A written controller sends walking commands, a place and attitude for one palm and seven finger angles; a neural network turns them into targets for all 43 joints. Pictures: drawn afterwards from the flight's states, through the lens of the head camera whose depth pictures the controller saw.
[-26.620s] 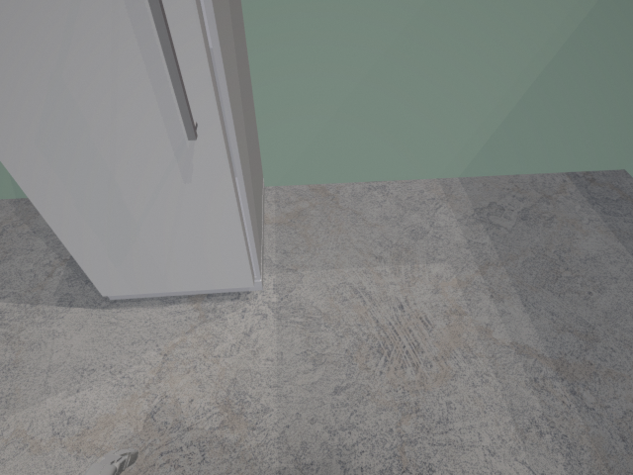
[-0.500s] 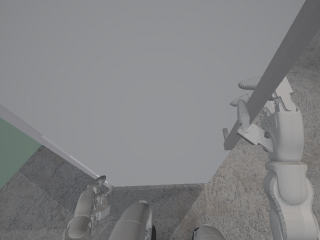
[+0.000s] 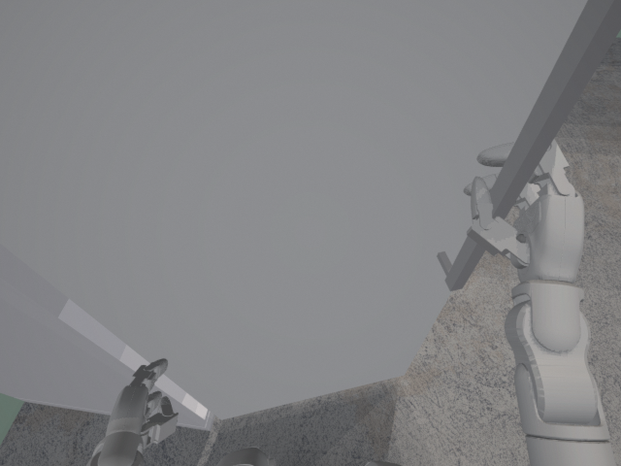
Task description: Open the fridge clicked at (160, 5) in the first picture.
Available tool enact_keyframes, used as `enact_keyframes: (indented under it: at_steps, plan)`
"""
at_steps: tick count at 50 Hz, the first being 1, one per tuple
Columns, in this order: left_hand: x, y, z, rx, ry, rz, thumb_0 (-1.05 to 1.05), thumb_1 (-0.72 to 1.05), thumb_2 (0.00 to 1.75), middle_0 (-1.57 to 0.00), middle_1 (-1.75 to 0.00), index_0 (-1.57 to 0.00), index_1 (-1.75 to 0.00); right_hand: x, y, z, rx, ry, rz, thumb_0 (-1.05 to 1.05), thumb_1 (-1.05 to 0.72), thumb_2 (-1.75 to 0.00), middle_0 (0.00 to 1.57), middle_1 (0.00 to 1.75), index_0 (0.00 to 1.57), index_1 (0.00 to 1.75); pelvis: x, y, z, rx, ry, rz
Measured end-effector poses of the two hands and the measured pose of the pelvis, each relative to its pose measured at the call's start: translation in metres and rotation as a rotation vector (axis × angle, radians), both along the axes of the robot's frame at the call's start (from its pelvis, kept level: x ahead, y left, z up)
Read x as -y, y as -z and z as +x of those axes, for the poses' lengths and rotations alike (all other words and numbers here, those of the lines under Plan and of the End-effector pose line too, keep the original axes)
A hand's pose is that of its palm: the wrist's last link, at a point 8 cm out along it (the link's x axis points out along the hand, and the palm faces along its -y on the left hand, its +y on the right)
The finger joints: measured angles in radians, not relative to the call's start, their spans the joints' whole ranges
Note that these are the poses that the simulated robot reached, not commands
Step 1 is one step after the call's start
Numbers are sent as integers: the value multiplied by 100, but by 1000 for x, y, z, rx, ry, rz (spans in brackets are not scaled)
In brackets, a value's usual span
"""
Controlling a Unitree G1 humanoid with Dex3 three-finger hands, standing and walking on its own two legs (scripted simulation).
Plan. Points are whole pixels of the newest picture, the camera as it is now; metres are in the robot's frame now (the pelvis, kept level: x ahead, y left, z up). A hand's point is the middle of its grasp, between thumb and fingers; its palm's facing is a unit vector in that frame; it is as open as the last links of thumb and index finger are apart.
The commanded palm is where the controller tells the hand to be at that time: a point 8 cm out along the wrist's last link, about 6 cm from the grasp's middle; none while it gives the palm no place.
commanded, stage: stop walking and hold the door back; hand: right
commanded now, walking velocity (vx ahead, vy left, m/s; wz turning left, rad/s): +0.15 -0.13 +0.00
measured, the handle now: (514, 142) +0.37 -0.18 +0.24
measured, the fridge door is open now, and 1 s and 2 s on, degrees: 69 65 66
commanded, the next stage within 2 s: loosen the grip on the handle in 1.74 s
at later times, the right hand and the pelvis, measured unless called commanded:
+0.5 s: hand (469, 183) +0.37 -0.16 +0.18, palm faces +0.21 +0.95 -0.21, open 5.3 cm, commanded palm +0.34 -0.22 +0.16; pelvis -0.06 +0.03 +0.02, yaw -4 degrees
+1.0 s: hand (467, 194) +0.36 -0.15 +0.17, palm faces +0.16 +0.97 -0.18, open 5.4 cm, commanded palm +0.32 -0.21 +0.16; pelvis -0.05 +0.01 +0.01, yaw +0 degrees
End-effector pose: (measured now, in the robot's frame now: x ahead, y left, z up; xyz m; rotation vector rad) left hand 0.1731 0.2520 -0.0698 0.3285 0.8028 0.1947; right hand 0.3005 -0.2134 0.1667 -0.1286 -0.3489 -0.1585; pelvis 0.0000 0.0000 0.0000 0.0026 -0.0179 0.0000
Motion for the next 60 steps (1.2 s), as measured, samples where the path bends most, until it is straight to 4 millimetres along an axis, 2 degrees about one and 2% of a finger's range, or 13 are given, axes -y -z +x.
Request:
enact_keyframes:
  at_steps: [7, 11, 14, 17, 23, 26, 30, 33, 38, 43, 49, 53, 60]
  plan:
    - [34, 0, -17, 14, 115, -122, 1, 91, 90, -20, -30, -20, -31, -5, -14, 3, -125, 40, -56, -3, -69, -82, 49, 147, 43, 140, -14, -15, -31, 24, 64, 47]
    - [40, 10, -34, -12, 150, -175, 1, 90, 90, -21, -30, -20, -31, -9, -19, 7, -183, 76, -59, -2, -71, -83, 48, 145, 43, 140, -30, -14, -43, 24, 65, 35]
    - [31, 25, -46, -28, 157, -193, 1, 90, 90, -21, -30, -21, -30, -11, -20, 11, -202, 110, -60, -2, -70, -83, 48, 144, 43, 141, -43, -4, -50, 13, 65, 5]
    - [10, 33, -63, -66, 117, -172, 1, 90, 90, -21, -30, -21, -30, -13, -21, 14, -233, 128, -49, -3, -70, -83, 48, 143, 44, 142, -44, -7, -57, 25, 60, -6]
    - [-40, 28, -108, -135, -13, -80, 1, 90, 90, -21, -30, -20, -30, -10, -25, 28, -274, 96, -64, -3, -66, -82, 48, 142, 47, 145, -36, -18, -59, 26, 66, -54]
    - [-57, 24, -127, -153, -71, -17, 1, 90, 90, -21, -30, -20, -30, -10, -24, 37, -268, 70, -61, -3, -66, -82, 48, 142, 47, 145, -26, -16, -59, 28, 66, -58]
    - [-63, 27, -145, -152, -141, 33, 1, 91, 90, -20, -30, -20, -30, -10, -19, 46, -219, 22, -53, -5, -66, -80, 47, 144, 47, 143, -10, -3, -58, 23, 57, -28]
    - [-46, 27, -152, -162, -159, -16, 1, 91, 90, -20, -30, -20, -30, -14, -14, 44, -201, 6, -19, -4, -71, -81, 46, 144, 45, 142, -11, -6, -59, 21, 29, -28]
    - [-11, 39, -148, -170, -99, -132, 1, 91, 90, -20, -30, -20, -30, -16, -13, 42, -191, 37, -20, -5, -72, -80, 46, 142, 38, 141, -23, -6, -58, 12, 10, -15]
    - [6, 46, -133, -162, -68, -201, 1, 90, 90, -21, -30, -20, -30, -13, -14, 36, -202, 56, -69, -7, -71, -78, 45, 141, 37, 140, -24, -9, -57, 9, 12, -3]
    - [5, 29, -106, -85, -33, -144, 1, 90, 90, -21, -30, -20, -30, -10, -13, 30, -179, 21, -61, -6, -71, -78, 45, 140, 40, 140, -14, -12, -54, 2, 5, -9]
    - [0, 11, -91, -32, -43, -97, 1, 90, 90, -21, -30, -20, -30, -8, -11, 24, -151, -10, -26, -4, -72, -78, 45, 140, 40, 140, -7, -13, -53, 7, -13, -9]
    - [2, -10, -76, 33, -39, -59, 1, 90, 90, -20, -30, -20, -30, -4, -10, 13, -133, -41, -30, -4, -72, -78, 45, 140, 41, 140, 2, -16, -55, -2, -27, 6]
